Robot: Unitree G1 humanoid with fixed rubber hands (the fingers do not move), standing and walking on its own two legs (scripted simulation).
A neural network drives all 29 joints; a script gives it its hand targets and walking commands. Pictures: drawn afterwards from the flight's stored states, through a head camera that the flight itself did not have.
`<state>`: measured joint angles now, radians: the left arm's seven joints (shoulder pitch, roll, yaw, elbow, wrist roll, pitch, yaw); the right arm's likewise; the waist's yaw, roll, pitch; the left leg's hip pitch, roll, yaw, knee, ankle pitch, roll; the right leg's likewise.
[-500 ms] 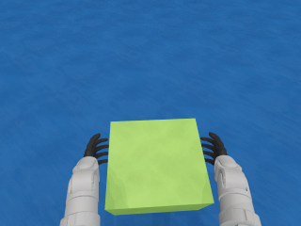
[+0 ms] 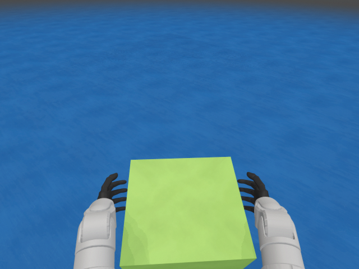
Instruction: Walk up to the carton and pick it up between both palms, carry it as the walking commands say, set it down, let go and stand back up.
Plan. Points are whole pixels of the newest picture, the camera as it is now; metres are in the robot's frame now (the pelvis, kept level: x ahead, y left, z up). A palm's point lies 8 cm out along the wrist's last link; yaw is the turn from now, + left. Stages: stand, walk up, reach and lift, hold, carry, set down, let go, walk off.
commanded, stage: reach and lift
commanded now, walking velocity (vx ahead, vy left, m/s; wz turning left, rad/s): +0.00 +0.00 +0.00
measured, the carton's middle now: (183, 215) +0.30 +0.02 -0.03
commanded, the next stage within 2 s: hold in 1.14 s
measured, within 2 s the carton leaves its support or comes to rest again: neither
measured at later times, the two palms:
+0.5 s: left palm (115, 203) +0.28 +0.18 +0.04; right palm (270, 211) +0.28 -0.17 +0.05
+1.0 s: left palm (112, 204) +0.27 +0.18 +0.04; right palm (268, 213) +0.27 -0.17 +0.04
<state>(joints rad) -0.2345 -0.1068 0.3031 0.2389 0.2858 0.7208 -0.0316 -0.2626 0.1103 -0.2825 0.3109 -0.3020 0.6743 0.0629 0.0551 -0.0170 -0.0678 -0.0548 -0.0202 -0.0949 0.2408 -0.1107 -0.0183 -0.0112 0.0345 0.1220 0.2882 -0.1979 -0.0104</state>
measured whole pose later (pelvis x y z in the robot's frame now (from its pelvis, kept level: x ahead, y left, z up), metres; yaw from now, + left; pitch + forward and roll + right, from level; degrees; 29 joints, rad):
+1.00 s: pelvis +0.00 +0.01 +0.00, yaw +0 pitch -5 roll +0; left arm -0.20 -0.14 0.28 0.16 0.30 0.73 -0.02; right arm -0.21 0.13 -0.29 0.20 -0.31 0.71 0.06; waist -0.01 -0.02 -0.03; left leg -0.06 -0.03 -0.09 0.25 -0.11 0.00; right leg 0.00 0.02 0.12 0.27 -0.19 0.00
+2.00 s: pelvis +0.00 +0.01 +0.00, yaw +0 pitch -5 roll +0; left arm -0.21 -0.14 0.28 0.17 0.30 0.72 -0.02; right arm -0.21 0.13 -0.28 0.20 -0.31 0.71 0.05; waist 0.00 -0.02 -0.02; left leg -0.05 -0.04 -0.09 0.27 -0.12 0.00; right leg 0.00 0.02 0.12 0.28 -0.19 0.01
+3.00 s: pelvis -0.26 -0.06 -0.01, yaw +45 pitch +1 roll +3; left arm 0.00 -0.13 0.12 -0.55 0.08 1.19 0.17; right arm 0.01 0.13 -0.09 -0.58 -0.11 1.24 -0.14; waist 0.01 -0.03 -0.04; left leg -0.68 -0.05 -0.01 1.33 -0.36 -0.07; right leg -0.25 -0.07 -0.13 0.53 -0.29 -0.04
